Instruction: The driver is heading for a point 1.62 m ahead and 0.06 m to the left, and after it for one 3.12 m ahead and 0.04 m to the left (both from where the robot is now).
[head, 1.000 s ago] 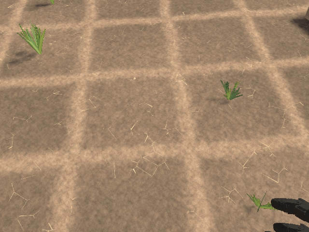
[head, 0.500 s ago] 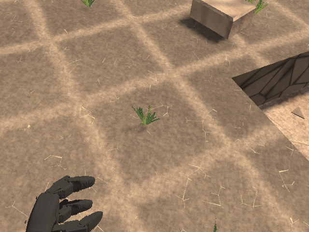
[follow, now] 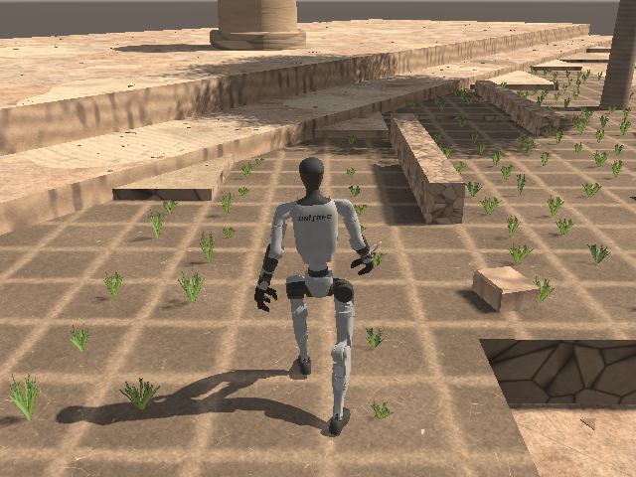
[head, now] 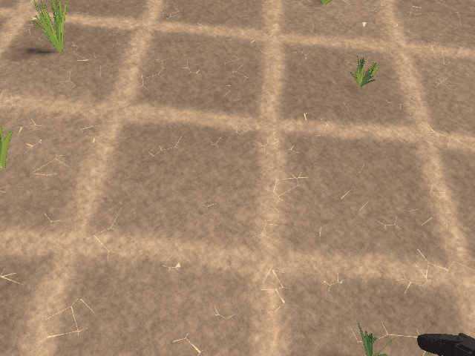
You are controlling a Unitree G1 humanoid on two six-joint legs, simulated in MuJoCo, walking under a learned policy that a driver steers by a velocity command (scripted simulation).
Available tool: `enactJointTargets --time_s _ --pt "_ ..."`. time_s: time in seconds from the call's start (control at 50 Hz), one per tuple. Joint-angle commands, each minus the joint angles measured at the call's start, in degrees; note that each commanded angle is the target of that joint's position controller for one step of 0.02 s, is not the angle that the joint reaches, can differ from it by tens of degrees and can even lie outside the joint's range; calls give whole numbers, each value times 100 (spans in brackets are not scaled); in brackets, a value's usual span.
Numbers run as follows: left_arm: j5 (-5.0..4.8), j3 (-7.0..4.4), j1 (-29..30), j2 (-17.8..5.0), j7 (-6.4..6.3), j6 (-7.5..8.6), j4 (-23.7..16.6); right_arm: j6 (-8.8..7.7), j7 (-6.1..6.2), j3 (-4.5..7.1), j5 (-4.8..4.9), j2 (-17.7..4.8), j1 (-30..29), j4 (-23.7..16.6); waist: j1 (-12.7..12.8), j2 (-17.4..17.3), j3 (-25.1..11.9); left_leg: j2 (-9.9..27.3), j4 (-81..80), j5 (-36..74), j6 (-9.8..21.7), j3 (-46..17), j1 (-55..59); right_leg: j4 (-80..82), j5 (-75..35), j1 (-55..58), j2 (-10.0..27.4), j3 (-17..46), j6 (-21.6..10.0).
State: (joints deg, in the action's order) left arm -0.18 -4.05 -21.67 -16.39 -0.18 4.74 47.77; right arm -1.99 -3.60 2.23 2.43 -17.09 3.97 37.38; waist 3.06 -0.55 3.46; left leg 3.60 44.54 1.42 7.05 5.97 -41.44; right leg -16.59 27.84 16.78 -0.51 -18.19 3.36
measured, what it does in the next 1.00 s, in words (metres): walks ahead: left foot, then right foot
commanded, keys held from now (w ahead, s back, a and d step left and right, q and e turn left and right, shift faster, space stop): w+q+shift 0.16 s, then w+shift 0.14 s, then w+e+shift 0.60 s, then w+shift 0.10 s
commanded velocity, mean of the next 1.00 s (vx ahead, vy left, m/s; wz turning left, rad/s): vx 1.00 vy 0.00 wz -0.10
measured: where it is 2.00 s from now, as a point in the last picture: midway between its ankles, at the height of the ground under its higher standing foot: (273, 52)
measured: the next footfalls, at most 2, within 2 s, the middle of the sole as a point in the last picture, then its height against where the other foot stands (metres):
left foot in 0.04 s outside the picture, level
right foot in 0.50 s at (250, 271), level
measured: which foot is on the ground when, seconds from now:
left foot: up 0.00-0.02, down 0.04-0.52, up 0.54-0.92, down 0.94-1.00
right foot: down 0.00-0.04, up 0.06-0.48, down 0.50-0.96, up 0.98-1.00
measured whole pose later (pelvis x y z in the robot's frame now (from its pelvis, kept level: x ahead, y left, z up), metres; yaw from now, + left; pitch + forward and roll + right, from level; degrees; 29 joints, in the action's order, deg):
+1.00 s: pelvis +0.96 +0.08 +0.01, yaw -9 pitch +2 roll +3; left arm -2.2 -3.1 -26.1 -15.6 -0.2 2.6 47.7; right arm -9.0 -0.2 1.2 0.9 -14.0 -1.6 31.4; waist 5.2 2.4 2.0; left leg -3.1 33.6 -6.7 -2.2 -3.7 -29.1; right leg -58.0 26.9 -5.1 -6.7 14.2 -4.8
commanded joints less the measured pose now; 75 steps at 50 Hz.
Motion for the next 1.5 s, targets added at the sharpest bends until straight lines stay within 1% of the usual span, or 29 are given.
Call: enactJointTargets --time_s 0.02,0.04,0.06,0.08,0.14,0.2,0.28,0.38,0.48,0.5,0.52,0.54,0.58,0.62,0.7,0.78,0.88,0.94,0.96,0.98,1.04,1.16,1.3,1.36,1.38,1.4,1.42,1.44,1.5 --pt "-88 -332 1095 -1547 -23 -62 -783 161 49 622 44 -1407 2775 283 -1943 653 -1075 -750 82 -849 516 246 4181 -3235 -8811 -2020 1427 467 -738" --pt "-95 -164 1209 -957 20 29 -749 243 167 704 105 -1569 3349 530 -2078 -284 -850 -566 -369 -835 742 -496 5235 -5813 -4364 -3432 575 524 -441" --pt "-42 160 335 167 102 295 -1177 149 156 647 -66 -1895 2560 259 -645 -2468 -1145 380 -1278 -1814 1834 -3661 6249 -8052 623 -5816 -542 1477 -207" --pt "-136 189 648 -367 133 555 -1449 -32 102 527 -183 -1431 2372 -66 -877 -1591 -2056 1046 -2748 -3931 2097 -5781 6522 -7984 250 -6424 -421 2709 -520" --pt "-92 126 1472 -546 15 588 -1520 -368 42 409 -209 -911 1691 -134 -300 726 -428 716 -3147 -3434 1348 -4980 3938 -6233 -838 -5864 258 2785 -671" --pt "40 65 1106 -586 8 311 -1333 -375 212 294 -167 -614 1217 -216 42 398 -98 114 -3183 -2122 1212 -3486 2731 -5101 -1156 -5170 616 2681 -300" --pt "195 283 2386 -32 47 249 -1743 -317 449 187 -113 -365 1645 93 -601 53 277 -468 -3167 -660 821 -2014 1912 -2824 -3292 -4647 504 1973 9" --pt "-100 195 3153 -273 178 343 -1934 -357 372 225 -114 -566 2281 533 -1248 -364 381 161 -3344 -683 629 -1966 3325 -1159 -4199 -4819 318 1736 -284" --pt "-336 -162 1383 -954 248 276 -1599 -187 421 287 -557 -938 1887 708 17 -935 -886 612 -1263 5462 219 -1266 5288 -1618 -2573 -3821 -386 1234 -1025" --pt "-335 -228 -65 -1084 205 173 -1233 -149 439 300 -589 -1050 1278 544 856 -771 -1412 501 375 5731 56 -961 4469 -1582 -2794 -2243 -214 1421 -1167" --pt "-270 -181 -1282 -1215 165 42 -865 -198 461 175 -720 -639 978 348 1130 402 -1985 6 2788 2167 -113 -812 2803 -2169 -1941 -404 320 2534 -1265" --pt "-97 -219 -1067 -1341 274 157 -793 -383 306 -20 -252 63 2276 233 32 2998 -2460 -1133 4390 -2839 -579 -1300 305 -511 556 1199 1567 6581 -2592" --pt "60 -120 -471 -587 204 136 -1022 -678 206 0 -15 -699 996 0 398 793 -1250 -486 3896 -2067 -241 -1685 -409 237 954 303 1461 6452 -2189" --pt "26 -107 -103 -625 304 213 -981 -795 271 -26 -292 -471 311 -204 -46 -579 -473 -268 2800 -1875 -247 -1577 28 351 -694 -1213 950 5519 -2114" --pt "-202 -17 -43 -430 209 168 -858 -687 325 -39 -395 -362 327 -340 -437 -73 23 -64 1457 -1888 -688 -1338 290 551 -1984 -2391 474 4619 -2167" --pt "-195 -80 -282 -610 21 74 -684 -750 277 -166 -430 11 -1036 -891 58 221 401 -462 -769 223 -948 -859 1508 737 -2434 -3958 -24 4027 -1747" --pt "-315 -111 -700 -524 -26 6 -351 -765 353 110 -128 -442 -1317 -1139 120 526 82 -638 -1909 628 -914 -1195 2542 75 -2767 -3036 133 4460 -1308" --pt "5 -161 -175 -744 -1 -132 -507 -744 477 394 -43 -918 1076 -783 -1257 865 -1628 -112 -1275 -320 -406 -1265 4991 -2829 -5125 -2864 131 4074 -934" --pt "69 17 -695 -78 11 -105 -590 -666 492 462 -153 -1239 2216 -532 -1175 -482 -2725 1158 -1075 -1748 336 -3089 7099 -4998 -2927 -4394 -407 3499 -732" --pt "-265 290 -1349 266 36 -64 -634 -657 316 463 -134 -1292 2457 -168 -880 -2769 -3460 2150 -2258 -3949 956 -5976 7836 -6496 79 -5706 -494 3068 -595" --pt "-122 185 753 -385 11 11 -931 -490 319 312 -316 -469 1842 -30 -1121 -1 -705 1181 -2847 -2793 453 -4052 5301 -6290 -659 -6379 193 2560 -761" --pt "-82 357 1181 64 173 -39 -1248 -567 237 183 -133 -268 1307 379 -181 -196 229 1057 -3621 -1484 691 -2683 3269 -4620 -1130 -6161 852 2654 -698" --pt "-42 327 2515 -430 343 201 -1659 -537 332 297 -10 -963 2134 667 -451 3 507 814 -4184 -445 331 -1579 2804 -1845 -3393 -4061 375 2055 -469" --pt "-104 -22 1220 -1014 219 182 -1464 -337 327 255 -171 -1182 2363 827 456 -443 -633 651 -1855 2488 -58 -1309 3368 -1774 -2189 -2286 -100 1708 -679" --pt "-81 -140 33 -1215 114 113 -1246 -339 340 182 -258 -1046 2200 723 1125 -521 -1284 430 -129 2033 -309 -1264 2114 -2234 -1973 -484 424 2081 -755" --pt "118 -275 -630 -1838 65 76 -1068 -431 355 -90 -197 51 3111 579 605 1310 -2583 -303 2444 -1767 -571 -1039 432 -1617 362 1387 2194 4925 -1434" --pt "85 -206 -872 -1606 130 65 -1035 -502 358 -145 77 34 3219 574 634 1951 -3316 -342 3526 -2782 -458 -1605 44 -206 2140 1270 2504 6993 -1590" --pt "2 -112 -542 -1195 122 68 -909 -477 409 2 261 -371 2388 410 637 1455 -2023 -125 4013 -2461 -482 -1411 -690 92 1960 550 2354 6390 -1370" --pt "195 17 389 -523 129 142 -694 -309 413 62 -2 -281 1673 230 -15 773 -651 565 3451 -1615 -458 -1259 -269 126 -659 -1759 1917 4019 -1255"
Over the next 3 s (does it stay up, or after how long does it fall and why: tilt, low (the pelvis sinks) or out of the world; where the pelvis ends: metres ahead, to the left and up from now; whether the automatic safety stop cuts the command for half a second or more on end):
stays up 2.29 0.13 0.04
